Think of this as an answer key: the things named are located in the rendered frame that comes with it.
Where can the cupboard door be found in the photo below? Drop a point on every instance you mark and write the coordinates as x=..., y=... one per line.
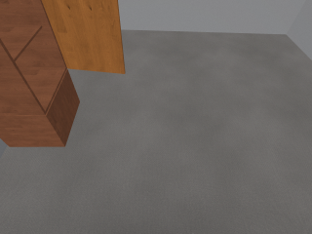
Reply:
x=88, y=33

